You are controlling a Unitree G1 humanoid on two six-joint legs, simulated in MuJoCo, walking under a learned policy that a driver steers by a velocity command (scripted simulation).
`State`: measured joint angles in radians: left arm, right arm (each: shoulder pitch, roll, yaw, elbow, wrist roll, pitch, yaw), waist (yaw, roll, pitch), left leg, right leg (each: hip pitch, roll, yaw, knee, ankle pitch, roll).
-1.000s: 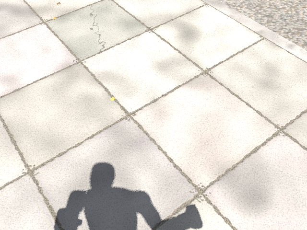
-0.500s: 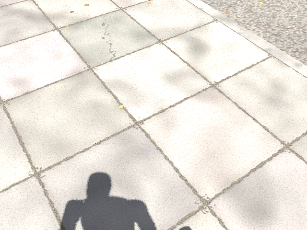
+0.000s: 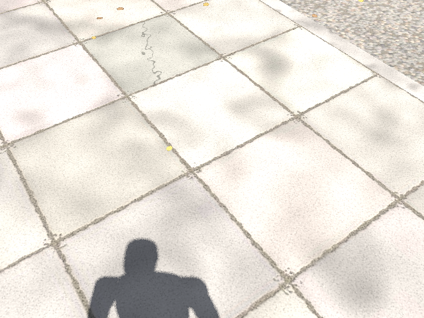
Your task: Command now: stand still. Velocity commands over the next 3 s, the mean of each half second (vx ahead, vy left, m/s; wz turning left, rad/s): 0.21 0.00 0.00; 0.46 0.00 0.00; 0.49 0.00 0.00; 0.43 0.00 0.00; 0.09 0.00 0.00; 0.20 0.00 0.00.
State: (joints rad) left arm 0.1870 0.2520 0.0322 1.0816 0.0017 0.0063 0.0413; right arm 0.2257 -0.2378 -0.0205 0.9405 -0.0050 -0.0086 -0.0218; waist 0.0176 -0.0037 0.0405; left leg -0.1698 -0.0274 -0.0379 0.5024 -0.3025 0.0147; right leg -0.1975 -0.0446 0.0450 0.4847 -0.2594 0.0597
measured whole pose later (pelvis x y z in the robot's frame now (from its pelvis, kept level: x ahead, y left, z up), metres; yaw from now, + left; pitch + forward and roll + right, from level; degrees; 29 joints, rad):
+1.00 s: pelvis +0.36 +0.01 +0.01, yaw -1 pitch +0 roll +1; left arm 0.24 0.27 0.05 0.93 -0.02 -0.09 0.02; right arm 0.23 -0.25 -0.05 0.97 0.00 -0.10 0.04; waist -0.02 -0.04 0.04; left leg -0.21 -0.07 0.07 0.34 -0.14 0.08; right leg -0.54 -0.11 0.04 1.15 -0.28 -0.04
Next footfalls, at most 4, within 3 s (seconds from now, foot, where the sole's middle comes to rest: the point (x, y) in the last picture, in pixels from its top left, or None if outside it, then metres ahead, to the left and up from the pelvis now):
0.80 left None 0.43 0.09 -0.77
1.34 right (267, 253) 0.74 -0.15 -0.77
1.88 left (201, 181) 1.05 0.09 -0.77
2.26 right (261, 174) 1.09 -0.15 -0.77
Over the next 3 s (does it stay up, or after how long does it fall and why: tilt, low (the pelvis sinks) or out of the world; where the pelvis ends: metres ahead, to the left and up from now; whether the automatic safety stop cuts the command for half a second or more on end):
stays up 1.11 -0.06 0.00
